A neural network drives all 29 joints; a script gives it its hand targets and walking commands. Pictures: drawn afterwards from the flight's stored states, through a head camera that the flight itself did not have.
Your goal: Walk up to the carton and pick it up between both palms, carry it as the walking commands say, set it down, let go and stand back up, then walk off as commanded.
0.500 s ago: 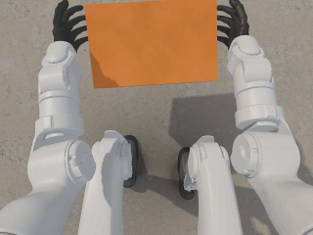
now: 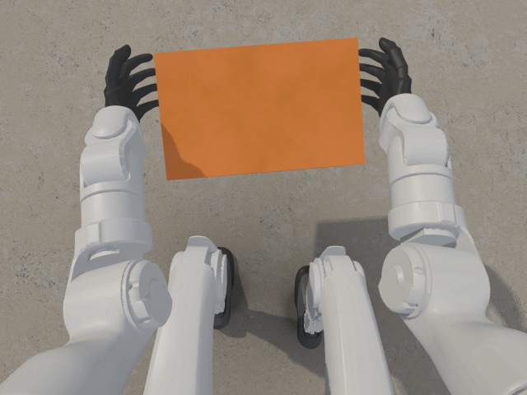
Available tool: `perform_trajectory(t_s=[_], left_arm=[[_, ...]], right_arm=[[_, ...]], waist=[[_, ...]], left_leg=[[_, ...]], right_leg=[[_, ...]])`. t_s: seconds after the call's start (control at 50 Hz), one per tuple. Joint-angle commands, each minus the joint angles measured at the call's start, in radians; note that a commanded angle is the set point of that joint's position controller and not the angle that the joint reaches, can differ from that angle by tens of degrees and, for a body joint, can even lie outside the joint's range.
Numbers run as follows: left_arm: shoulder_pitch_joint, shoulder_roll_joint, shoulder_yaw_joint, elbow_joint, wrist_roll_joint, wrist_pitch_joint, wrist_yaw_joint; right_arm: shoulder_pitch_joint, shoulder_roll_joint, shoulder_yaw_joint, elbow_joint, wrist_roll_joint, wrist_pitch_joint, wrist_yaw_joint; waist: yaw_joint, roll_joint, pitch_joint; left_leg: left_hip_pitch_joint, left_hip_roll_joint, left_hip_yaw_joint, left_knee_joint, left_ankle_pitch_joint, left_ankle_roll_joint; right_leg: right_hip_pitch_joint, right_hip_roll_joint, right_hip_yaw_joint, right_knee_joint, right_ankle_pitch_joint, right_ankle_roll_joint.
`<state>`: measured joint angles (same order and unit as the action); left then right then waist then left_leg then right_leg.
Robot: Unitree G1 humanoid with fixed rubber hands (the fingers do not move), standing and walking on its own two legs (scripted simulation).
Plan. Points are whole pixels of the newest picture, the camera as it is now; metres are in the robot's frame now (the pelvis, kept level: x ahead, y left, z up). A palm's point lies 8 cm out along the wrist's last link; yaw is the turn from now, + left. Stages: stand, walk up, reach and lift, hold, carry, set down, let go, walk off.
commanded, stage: reach and lift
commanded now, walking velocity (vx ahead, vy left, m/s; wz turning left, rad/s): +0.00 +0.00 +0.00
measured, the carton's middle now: (260, 119) +0.50 +0.04 -0.16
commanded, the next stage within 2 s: none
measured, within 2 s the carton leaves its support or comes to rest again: neither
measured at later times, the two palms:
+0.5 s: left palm (96, 100) +0.46 +0.22 +0.01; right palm (423, 86) +0.50 -0.15 +0.01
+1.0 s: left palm (53, 86) +0.44 +0.21 +0.08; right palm (472, 70) +0.48 -0.15 +0.08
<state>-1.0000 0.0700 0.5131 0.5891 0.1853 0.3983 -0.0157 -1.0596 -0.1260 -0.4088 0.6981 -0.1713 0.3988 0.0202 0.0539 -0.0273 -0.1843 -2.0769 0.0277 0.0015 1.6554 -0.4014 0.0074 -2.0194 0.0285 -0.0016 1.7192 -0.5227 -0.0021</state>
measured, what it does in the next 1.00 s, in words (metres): rises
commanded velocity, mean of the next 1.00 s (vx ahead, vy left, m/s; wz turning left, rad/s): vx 0.00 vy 0.00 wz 0.00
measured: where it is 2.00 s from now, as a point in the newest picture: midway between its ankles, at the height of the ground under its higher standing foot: (263, 311)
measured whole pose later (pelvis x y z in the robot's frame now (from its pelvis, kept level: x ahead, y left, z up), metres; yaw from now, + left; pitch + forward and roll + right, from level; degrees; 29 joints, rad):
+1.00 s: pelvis +0.04 +0.00 +0.13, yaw +1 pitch +39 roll +0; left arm -0.71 -0.05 0.52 0.46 0.26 0.41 -0.07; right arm -0.76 -0.01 -0.44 0.57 -0.25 0.40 0.09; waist 0.05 -0.03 -0.23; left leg -1.54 0.02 0.01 1.20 -0.34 0.00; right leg -1.49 0.03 0.01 1.25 -0.44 -0.01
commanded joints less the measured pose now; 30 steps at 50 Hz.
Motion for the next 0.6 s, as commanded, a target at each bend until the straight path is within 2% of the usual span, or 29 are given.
perform_trajectory(t_s=[0.0, 0.58], left_arm=[[-0.563, -0.894, -0.534, 0.032, -0.166, 0.011, -0.298], [-0.38, -0.961, -0.557, -0.014, -0.128, 0.019, -0.324]], right_arm=[[-0.581, 0.938, 0.461, -0.04, 0.177, -0.028, 0.3], [-0.379, 0.996, 0.464, -0.057, 0.123, -0.019, 0.337]], waist=[[0.024, -0.012, -0.999], [0.02, -0.013, -0.908]], left_leg=[[0.762, -0.143, 0.069, -0.128, 0.21, -0.003], [1.006, -0.149, 0.051, -0.366, 0.249, 0.0]], right_leg=[[0.417, 0.128, -0.057, -0.225, 0.173, -0.015], [0.631, 0.128, -0.036, -0.467, 0.217, -0.008]])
